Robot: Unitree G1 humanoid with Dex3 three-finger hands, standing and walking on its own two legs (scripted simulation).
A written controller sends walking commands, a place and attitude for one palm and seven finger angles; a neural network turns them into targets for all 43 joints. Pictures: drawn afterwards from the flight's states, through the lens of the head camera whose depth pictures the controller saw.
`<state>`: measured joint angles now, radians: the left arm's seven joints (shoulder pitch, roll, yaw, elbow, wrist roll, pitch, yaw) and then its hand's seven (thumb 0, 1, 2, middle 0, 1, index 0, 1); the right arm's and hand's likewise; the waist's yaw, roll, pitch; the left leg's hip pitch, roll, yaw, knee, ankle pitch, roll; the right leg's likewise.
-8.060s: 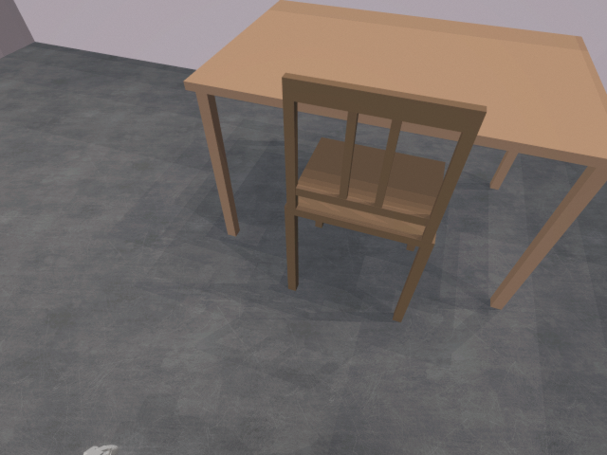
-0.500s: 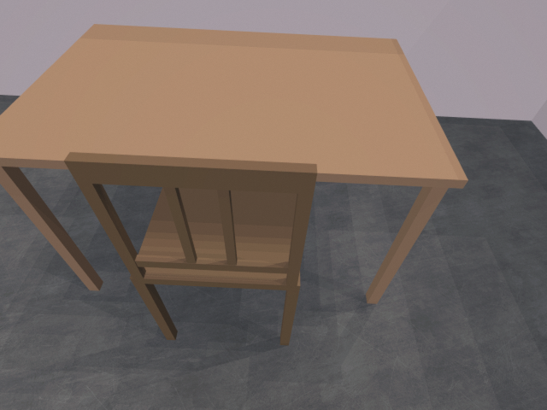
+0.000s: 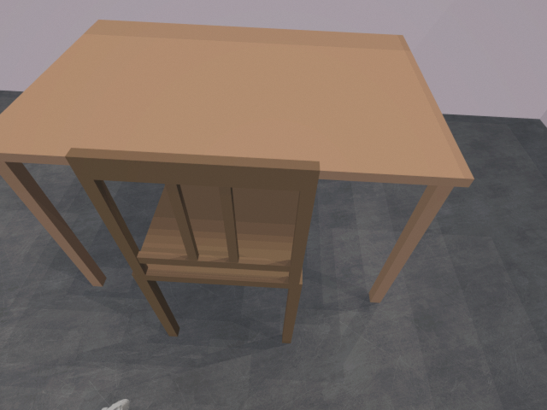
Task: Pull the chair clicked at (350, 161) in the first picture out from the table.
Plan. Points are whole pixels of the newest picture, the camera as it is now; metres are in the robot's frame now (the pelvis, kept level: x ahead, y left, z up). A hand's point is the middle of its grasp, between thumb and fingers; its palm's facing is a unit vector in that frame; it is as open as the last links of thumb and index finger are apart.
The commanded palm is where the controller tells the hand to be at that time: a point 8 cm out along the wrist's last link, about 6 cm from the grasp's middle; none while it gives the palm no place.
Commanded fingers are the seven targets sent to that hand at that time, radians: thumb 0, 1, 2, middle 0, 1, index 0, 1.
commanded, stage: raise the hand toward the chair's back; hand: left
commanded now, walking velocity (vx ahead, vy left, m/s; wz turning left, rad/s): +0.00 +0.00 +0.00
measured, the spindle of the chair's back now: (184, 224) +0.48 +0.22 -0.09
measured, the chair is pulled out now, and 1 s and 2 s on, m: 0.00 0.00 0.00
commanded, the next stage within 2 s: aim the fingers beside a spindle in 2.00 s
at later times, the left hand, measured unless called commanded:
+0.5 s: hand out of the picture +0.13 +0.17 -0.05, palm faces +0.06 -1.00 -0.07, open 10.8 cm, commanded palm +0.12 +0.23 -0.06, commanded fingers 0.00 0.18 0.59 -0.13 -0.19 -0.13 -0.19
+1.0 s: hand (146, 387) +0.16 +0.19 -0.05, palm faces +0.02 -1.00 -0.04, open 15.0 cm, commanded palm +0.14 +0.25 -0.04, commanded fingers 0.00 -0.41 0.34 -0.07 -0.09 -0.07 -0.09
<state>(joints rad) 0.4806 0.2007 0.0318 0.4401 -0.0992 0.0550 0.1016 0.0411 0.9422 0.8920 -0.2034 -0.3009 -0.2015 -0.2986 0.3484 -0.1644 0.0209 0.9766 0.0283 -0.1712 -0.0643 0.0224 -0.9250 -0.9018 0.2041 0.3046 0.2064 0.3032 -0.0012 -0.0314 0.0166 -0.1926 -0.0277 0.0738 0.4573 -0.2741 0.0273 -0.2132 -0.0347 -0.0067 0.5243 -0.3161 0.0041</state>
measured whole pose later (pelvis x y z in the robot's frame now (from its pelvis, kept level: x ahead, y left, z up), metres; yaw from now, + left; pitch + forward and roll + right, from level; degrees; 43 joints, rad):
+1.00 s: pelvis -0.05 -0.01 -0.09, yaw +2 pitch +16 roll -2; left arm 0.39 0.24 0.18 0.04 -0.27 -0.46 -0.28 0.00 -0.18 0.44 -0.09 -0.13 -0.09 -0.13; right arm 0.23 -0.26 -0.03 0.58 0.03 -0.23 -0.07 0.02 -0.90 -0.90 0.20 0.30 0.20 0.30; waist -0.02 0.01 -0.15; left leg -0.94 0.02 -0.01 1.17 -0.50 0.02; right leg -0.89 -0.01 -0.08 1.13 -0.52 -0.02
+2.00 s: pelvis -0.03 -0.01 -0.08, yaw +2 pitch +16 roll -2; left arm 0.30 0.26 0.22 0.10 -0.28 -0.40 -0.30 -0.01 -0.50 0.30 -0.06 -0.08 -0.06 -0.08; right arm 0.23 -0.25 0.01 0.55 0.03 -0.19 -0.05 0.02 -0.90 -0.90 0.20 0.30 0.21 0.30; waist -0.02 0.03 -0.15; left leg -0.88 0.02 -0.01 1.11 -0.50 0.02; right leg -0.82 -0.01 -0.08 1.06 -0.51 -0.01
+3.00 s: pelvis -0.05 +0.00 -0.10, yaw +1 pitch +20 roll -2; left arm -0.11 0.29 0.25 0.45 -0.25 -0.44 -0.30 -0.01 -0.50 0.30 -0.06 -0.08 -0.06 -0.08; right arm 0.23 -0.27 0.01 0.59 0.02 -0.16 -0.04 0.02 -0.90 -0.90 0.20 0.30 0.21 0.30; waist -0.05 0.02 -0.15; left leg -1.03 0.02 0.00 1.20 -0.51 0.02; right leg -0.98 -0.01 -0.07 1.16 -0.52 -0.01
